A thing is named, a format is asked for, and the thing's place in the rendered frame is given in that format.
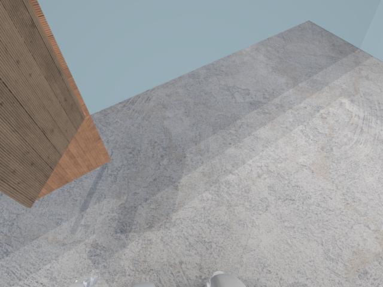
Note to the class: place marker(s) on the robot right thigh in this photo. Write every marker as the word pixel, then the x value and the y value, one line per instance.
pixel 224 280

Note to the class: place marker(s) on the cupboard door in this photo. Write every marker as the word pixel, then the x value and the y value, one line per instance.
pixel 39 112

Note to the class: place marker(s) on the right robot shin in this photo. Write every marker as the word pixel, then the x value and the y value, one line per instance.
pixel 217 272

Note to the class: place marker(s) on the robot left hand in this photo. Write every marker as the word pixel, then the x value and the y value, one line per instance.
pixel 83 281

